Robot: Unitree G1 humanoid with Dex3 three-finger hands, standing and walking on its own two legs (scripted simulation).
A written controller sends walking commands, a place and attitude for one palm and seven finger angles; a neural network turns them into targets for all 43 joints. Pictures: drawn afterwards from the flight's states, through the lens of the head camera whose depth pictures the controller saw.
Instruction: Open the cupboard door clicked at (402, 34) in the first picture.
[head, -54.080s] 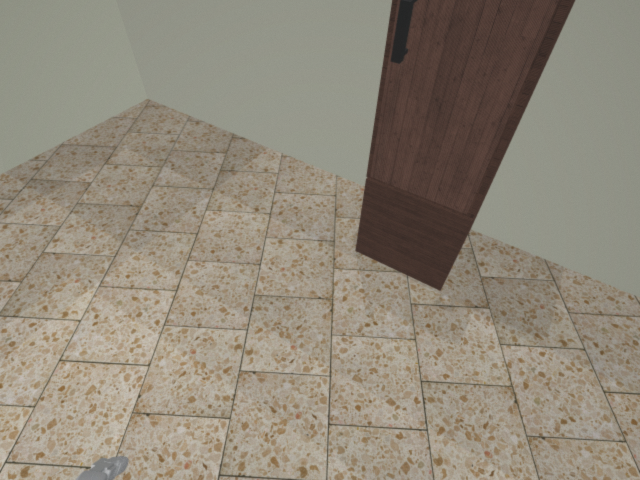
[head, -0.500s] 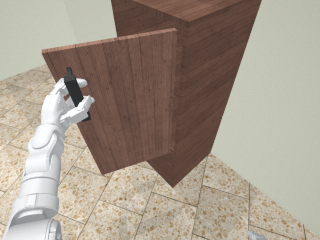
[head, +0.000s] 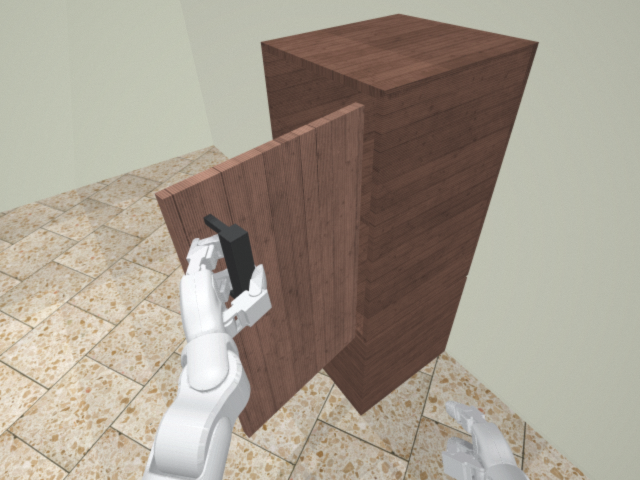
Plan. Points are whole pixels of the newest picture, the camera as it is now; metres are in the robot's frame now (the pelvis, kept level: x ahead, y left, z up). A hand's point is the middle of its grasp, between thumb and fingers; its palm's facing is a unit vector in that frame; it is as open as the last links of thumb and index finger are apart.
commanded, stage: pull the door open along its arc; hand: left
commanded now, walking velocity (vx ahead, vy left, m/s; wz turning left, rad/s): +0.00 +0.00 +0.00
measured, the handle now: (232, 266) +0.34 +0.13 +0.14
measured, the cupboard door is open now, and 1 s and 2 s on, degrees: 100 98 100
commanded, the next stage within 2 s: open thumb and fingers to let go in 0.08 s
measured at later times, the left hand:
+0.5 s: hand (259, 293) +0.29 +0.09 +0.14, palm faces +0.35 -0.94 +0.02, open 8.8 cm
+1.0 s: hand (258, 289) +0.30 +0.09 +0.14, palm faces +0.32 -0.95 +0.02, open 15.3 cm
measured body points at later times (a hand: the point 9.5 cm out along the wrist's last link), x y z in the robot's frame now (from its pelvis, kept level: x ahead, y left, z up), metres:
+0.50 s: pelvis -0.03 -0.01 +0.00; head -0.06 -0.04 +0.45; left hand +0.27 +0.14 +0.14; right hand +0.16 -0.22 -0.10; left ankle +0.01 +0.13 -0.73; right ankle -0.06 -0.05 -0.73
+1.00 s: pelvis -0.03 +0.04 +0.00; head -0.05 +0.02 +0.45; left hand +0.28 +0.14 +0.14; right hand +0.16 -0.16 -0.10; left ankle +0.01 +0.13 -0.73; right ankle -0.06 -0.05 -0.73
